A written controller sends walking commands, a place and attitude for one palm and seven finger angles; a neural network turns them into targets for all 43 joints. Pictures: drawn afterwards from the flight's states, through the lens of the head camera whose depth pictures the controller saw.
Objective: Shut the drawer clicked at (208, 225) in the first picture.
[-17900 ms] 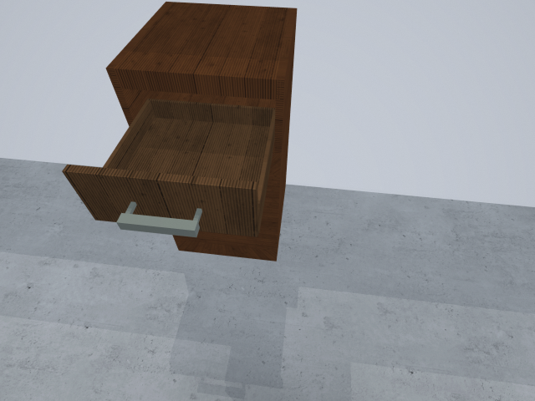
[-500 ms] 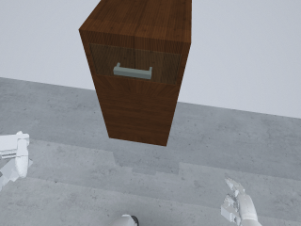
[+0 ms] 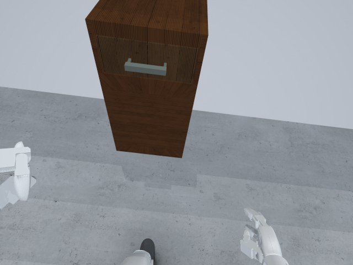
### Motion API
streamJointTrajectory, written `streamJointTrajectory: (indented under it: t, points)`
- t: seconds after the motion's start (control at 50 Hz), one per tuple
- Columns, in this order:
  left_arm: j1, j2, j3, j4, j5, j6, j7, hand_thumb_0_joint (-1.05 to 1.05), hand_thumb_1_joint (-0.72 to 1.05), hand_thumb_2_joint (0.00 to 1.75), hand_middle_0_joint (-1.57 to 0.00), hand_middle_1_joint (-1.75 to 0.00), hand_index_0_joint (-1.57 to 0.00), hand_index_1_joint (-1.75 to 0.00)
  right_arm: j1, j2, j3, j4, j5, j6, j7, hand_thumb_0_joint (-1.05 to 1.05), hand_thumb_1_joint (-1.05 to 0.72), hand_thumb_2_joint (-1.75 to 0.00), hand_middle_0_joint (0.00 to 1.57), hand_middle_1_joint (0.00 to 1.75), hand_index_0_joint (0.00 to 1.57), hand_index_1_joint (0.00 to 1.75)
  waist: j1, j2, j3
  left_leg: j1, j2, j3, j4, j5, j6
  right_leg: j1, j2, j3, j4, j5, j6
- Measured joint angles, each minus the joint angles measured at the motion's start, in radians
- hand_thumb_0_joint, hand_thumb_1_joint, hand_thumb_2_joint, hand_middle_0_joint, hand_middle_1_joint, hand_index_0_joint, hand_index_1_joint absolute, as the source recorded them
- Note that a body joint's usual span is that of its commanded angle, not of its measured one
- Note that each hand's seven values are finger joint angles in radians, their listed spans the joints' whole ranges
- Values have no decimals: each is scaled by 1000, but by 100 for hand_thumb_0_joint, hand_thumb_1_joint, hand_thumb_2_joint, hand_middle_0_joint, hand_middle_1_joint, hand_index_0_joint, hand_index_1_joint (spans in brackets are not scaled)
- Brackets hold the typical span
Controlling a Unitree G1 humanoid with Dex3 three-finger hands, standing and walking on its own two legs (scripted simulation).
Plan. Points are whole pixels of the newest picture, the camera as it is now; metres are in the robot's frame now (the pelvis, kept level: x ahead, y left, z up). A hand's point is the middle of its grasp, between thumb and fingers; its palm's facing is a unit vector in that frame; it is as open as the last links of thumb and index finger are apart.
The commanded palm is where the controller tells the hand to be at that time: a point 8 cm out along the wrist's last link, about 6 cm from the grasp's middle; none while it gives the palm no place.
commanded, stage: stop stepping back and stand still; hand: left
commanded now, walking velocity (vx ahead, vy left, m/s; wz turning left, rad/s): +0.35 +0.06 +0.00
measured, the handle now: (146, 65) +0.80 +0.20 -0.05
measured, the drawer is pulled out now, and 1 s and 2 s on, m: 0.00 0.00 0.00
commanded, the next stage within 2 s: let the arm hang, fingers relaxed in 0.66 s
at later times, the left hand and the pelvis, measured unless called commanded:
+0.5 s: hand out of the picture +0.13 +0.26 +0.17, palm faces +0.44 -0.81 -0.40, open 3.3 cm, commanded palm +0.07 +0.29 +0.19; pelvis -0.05 +0.01 +0.00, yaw +2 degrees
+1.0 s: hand out of the picture +0.00 +0.19 -0.15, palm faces +0.07 -0.97 -0.23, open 3.1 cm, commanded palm none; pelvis -0.08 +0.00 +0.00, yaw +4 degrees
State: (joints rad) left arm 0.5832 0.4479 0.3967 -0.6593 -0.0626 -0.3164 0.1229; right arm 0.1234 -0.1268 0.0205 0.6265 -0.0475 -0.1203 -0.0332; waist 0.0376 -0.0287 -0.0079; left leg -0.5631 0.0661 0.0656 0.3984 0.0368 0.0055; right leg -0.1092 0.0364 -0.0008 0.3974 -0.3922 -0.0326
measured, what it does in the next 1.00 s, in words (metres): steps on the spot: left foot, then left foot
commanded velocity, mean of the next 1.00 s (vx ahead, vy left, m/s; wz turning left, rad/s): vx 0.08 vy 0.01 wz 0.00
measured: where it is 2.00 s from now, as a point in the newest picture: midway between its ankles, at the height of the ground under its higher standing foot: outside the picture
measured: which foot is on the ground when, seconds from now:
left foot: down 0.00-0.00, up 0.02-0.06, down 0.08-0.24, up 0.26-0.38, down 0.40-1.00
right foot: down 0.00-1.00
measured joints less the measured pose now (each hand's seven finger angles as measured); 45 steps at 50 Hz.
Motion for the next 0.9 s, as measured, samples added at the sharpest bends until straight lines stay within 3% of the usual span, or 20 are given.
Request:
streamJointTrajectory:
  t: [0.04,0.08,0.12,0.16,0.2,0.26,0.32,0.34,0.38,0.4,0.46,0.54,0.62,0.68,0.76,0.8,0.84,0.9]
  points:
    - [-6,-2,-23,3,2,11,-9,2,89,90,-140,-160,-141,-160,10,-13,0,23,7,10,-7,1,-90,-90,20,30,21,30,-16,22,16,-9,-11,-34,127,-134,-19,1,9,2,46,11,32]
    - [29,2,-22,-12,-1,30,-14,2,89,90,-140,-160,-141,-160,59,-25,2,25,24,22,-17,1,-90,-90,20,30,21,30,-34,15,-7,49,-33,-36,189,-180,-21,4,-1,14,90,-12,46]
    - [42,4,-12,-8,-3,50,-15,1,89,90,-140,-160,-141,-160,101,-39,-5,20,38,25,-33,1,-90,-90,20,30,21,30,-66,7,-21,80,-56,-39,163,-124,25,4,-15,9,131,-40,56]
    - [33,2,-1,28,-5,64,-10,1,89,90,-140,-160,-141,-160,124,-49,-13,22,44,23,-47,2,-90,-90,20,30,21,30,-83,-7,-21,101,-74,-34,127,-104,38,-4,-25,15,160,-77,39]
    - [27,-1,11,67,-3,85,-1,1,89,90,-140,-160,-141,-160,138,-56,-19,18,42,21,-53,2,-90,-90,20,30,21,30,-99,-5,-20,118,-82,-41,59,-81,19,-21,-12,12,163,-120,17]
    - [63,7,21,68,0,97,-3,2,89,90,-140,-160,-141,-160,159,-72,-28,2,44,18,-43,2,-90,-90,20,30,21,30,-120,12,-6,98,-87,-64,61,-171,-3,-11,0,-1,93,-29,7]
    - [141,2,20,10,3,85,-4,2,89,90,-140,-160,-141,-160,183,-88,-39,23,47,26,-29,2,-90,-90,20,30,21,30,-73,-5,-23,60,-82,-67,317,-261,-16,-24,-10,14,90,44,6]
    - [150,-9,12,4,8,77,-1,2,89,90,-140,-160,-141,-160,193,-93,-43,36,48,26,-29,2,-90,-90,20,30,21,30,-60,-10,-35,79,-75,-64,340,-278,-13,-25,-14,20,94,36,14]
    - [135,-41,-9,17,21,63,10,2,89,90,-140,-160,-141,-160,212,-108,-49,50,51,13,-39,2,-90,-90,20,30,21,30,-47,-4,-51,165,-53,-63,247,-278,3,-29,-16,17,113,16,29]
    - [111,-57,-20,31,26,58,15,2,89,90,-140,-160,-141,-160,216,-121,-53,51,52,2,-45,2,-90,-90,20,30,21,30,-48,14,-53,205,-40,-72,186,-284,2,-37,-12,4,135,2,36]
    - [18,-85,-31,110,33,69,25,1,89,90,-141,-160,-141,-160,168,-111,-54,72,59,-10,-61,2,-90,-90,20,30,20,30,-39,-3,-16,212,-72,-60,183,-263,8,-50,-48,7,187,-7,58]
    - [-6,-69,-14,124,32,91,24,2,89,90,-140,-160,-141,-160,99,-60,-23,32,51,-36,-48,2,-91,-90,20,30,20,30,-43,-18,14,223,-75,-34,145,-217,10,-80,-52,12,207,-3,45]
    - [28,-64,-38,83,38,82,10,2,89,90,-140,-160,-141,-160,77,-28,3,-13,46,-39,-25,2,-90,-90,20,30,21,30,-60,24,15,209,-51,-64,138,-224,-1,-64,-22,-16,140,48,21]
    - [73,-66,-48,50,31,72,5,2,89,90,-140,-160,-141,-160,79,-27,9,-16,45,-17,-15,2,-90,-90,20,30,21,30,-43,40,0,188,-43,-73,214,-267,-4,-61,-6,-14,105,70,12]
    - [54,-75,-50,79,26,72,9,1,89,90,-140,-160,-141,-160,85,-44,1,9,49,4,-28,1,-90,-90,20,30,21,30,-27,40,5,250,-50,-68,139,-256,-2,-51,-12,-17,111,61,23]
    - [-45,-77,-105,255,58,93,-33,1,89,90,-140,-160,-141,-160,71,-80,-19,64,51,-6,8,1,-90,-90,20,30,21,30,-13,58,-5,221,-63,-73,154,-243,7,-95,-26,-29,166,67,34]
    - [-163,-95,-180,522,75,187,-69,0,90,90,-139,-158,-140,-159,44,-118,-31,117,47,30,29,1,-90,-90,20,30,21,30,-11,73,-16,191,-84,-75,181,-241,17,-136,-45,-28,228,47,38]
    - [-285,-147,-258,945,90,311,-95,0,91,90,-134,-154,-135,-155,13,-139,-32,176,33,81,35,1,-90,-90,20,30,21,30,-28,71,-15,164,-101,-73,215,-249,20,-152,-59,-19,254,-9,39]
